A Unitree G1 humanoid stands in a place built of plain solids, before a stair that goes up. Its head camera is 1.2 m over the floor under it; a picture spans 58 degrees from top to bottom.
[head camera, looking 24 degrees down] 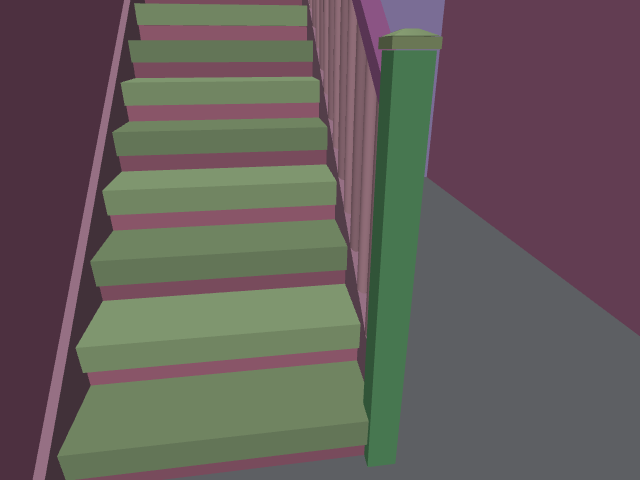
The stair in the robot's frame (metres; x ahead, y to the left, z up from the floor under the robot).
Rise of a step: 0.18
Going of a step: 0.24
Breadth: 0.90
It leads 8 degrees to the left of straight ahead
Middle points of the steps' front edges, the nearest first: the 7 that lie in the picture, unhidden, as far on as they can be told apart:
0.90 0.29 0.18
1.15 0.31 0.35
1.39 0.34 0.53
1.63 0.38 0.70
1.88 0.41 0.88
2.12 0.45 1.06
2.36 0.48 1.23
